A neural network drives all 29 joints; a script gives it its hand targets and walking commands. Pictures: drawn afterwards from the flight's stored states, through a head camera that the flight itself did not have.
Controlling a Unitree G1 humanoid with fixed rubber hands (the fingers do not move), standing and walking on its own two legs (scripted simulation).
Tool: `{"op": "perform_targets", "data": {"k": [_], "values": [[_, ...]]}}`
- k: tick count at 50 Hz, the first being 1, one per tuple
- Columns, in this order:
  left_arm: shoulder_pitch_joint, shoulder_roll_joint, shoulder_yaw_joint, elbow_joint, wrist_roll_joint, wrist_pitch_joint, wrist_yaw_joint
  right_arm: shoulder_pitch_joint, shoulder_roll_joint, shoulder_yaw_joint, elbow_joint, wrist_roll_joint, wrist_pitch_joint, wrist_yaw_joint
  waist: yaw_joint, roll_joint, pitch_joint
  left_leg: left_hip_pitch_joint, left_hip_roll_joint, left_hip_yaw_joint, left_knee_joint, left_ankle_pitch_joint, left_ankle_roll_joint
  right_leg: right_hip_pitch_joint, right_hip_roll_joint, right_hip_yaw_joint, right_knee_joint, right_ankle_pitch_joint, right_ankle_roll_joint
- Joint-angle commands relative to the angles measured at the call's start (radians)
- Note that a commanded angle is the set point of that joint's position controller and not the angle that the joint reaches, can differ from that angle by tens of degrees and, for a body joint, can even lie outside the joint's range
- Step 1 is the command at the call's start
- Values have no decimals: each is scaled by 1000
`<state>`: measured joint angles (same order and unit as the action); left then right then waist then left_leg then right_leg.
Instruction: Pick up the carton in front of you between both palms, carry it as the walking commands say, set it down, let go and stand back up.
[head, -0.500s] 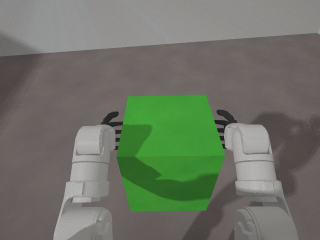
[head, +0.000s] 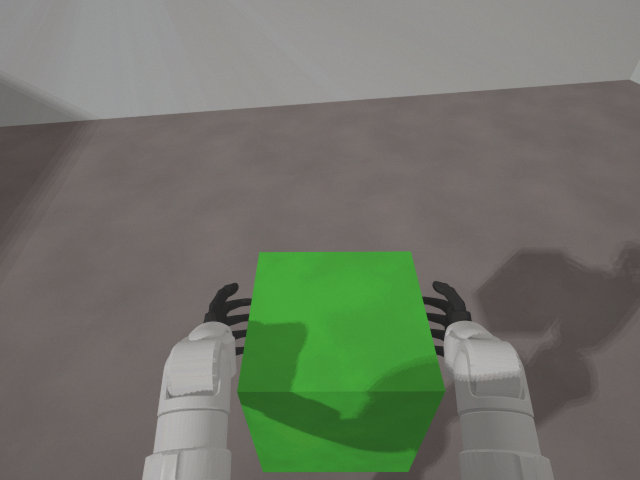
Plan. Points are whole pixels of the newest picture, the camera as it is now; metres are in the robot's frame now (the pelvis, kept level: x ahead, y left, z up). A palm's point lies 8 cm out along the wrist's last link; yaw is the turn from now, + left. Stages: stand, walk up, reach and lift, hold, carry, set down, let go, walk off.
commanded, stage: carry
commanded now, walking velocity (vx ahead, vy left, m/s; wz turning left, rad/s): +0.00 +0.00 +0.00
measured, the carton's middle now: (335, 364) +0.31 +0.00 -0.02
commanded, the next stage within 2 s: hold in 0.64 s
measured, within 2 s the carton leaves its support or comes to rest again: neither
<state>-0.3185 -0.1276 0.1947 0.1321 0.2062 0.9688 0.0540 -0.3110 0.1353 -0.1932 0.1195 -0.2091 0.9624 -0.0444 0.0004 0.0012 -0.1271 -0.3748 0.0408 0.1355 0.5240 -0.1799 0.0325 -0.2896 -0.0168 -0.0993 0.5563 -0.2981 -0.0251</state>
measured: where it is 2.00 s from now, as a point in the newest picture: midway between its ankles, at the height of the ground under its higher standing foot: outside the picture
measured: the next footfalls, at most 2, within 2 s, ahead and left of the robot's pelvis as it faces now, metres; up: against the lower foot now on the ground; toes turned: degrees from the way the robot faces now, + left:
none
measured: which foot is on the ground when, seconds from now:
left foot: down 0.00-1.00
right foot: down 0.00-1.00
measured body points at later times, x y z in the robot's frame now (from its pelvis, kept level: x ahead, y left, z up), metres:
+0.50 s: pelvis -0.01 +0.00 +0.00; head -0.05 +0.00 +0.45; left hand +0.29 +0.15 +0.04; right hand +0.29 -0.15 +0.04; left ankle +0.06 +0.10 -0.73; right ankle +0.00 -0.10 -0.73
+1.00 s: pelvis +0.00 +0.01 +0.01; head -0.05 +0.03 +0.46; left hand +0.31 +0.13 +0.04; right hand +0.28 -0.17 +0.05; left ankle +0.06 +0.10 -0.73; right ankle +0.00 -0.10 -0.73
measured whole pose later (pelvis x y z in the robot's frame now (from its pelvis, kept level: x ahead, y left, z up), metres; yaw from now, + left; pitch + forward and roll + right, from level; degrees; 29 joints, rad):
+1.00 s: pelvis +0.00 +0.01 +0.01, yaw -6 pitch -8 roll +0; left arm -0.28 -0.16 0.22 0.27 0.30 0.73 0.02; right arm -0.28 0.16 -0.26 0.31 -0.28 0.68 0.01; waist 0.00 -0.04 0.02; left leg -0.11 -0.02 0.05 0.41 -0.16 0.04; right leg -0.06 0.03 0.03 0.44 -0.24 -0.02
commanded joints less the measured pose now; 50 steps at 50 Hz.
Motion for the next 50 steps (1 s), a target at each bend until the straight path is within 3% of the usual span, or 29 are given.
{"op": "perform_targets", "data": {"k": [1,10,15,20,32,33,34,35,37,42,50], "values": [[-513,-965,-602,-63,-312,-84,-268,-498,957,605,-44,305,-81,258,0,0,-273,163,121,-128,-61,131,11,37,-129,120,-98,162,-21],[-377,-916,-488,64,-187,-245,-277,-362,908,475,95,180,-241,271,0,0,-208,130,120,-133,-90,43,4,-3,-127,125,-129,78,-19],[-394,-948,-495,74,-184,-313,-283,-381,944,482,112,175,-307,279,0,4,-206,129,119,-136,-100,16,2,-11,-124,126,-136,57,-19],[-420,-957,-552,28,-218,-300,-277,-401,958,544,60,211,-294,271,0,5,-220,137,119,-139,-108,0,2,-9,-121,124,-136,41,-20],[-391,-945,-532,48,-204,-280,-277,-371,942,514,85,193,-273,269,0,4,-200,128,119,-139,-112,-2,1,-21,-120,122,-137,46,-17],[-387,-1002,-525,28,-219,-272,-297,-372,1014,498,107,193,-277,291,-4,-92,-96,461,-122,-205,-79,75,-4,-60,38,222,-225,59,-44],[-433,-973,-533,7,-220,-283,-308,-387,1015,501,115,180,-298,295,-19,-120,-89,486,-105,-230,-80,58,-9,-100,24,234,-246,7,-56],[-450,-987,-549,16,-216,-285,-314,-395,1012,497,120,176,-309,299,-19,-69,-84,469,-108,-223,-92,63,-13,-65,28,231,-245,24,-54],[-457,-989,-569,17,-224,-288,-319,-394,1004,488,129,174,-319,298,-27,-41,-94,439,-97,-232,-112,49,-15,12,39,226,-234,45,-47],[-411,-991,-529,60,-182,-285,-297,-422,991,473,152,188,-323,309,6,11,-65,485,-93,-240,-132,34,-13,1,36,231,-239,37,-42],[-405,-986,-481,116,-169,-280,-291,-449,966,445,168,178,-307,311,14,9,-44,511,-75,-245,-157,75,-12,40,57,221,-235,83,-26]]}}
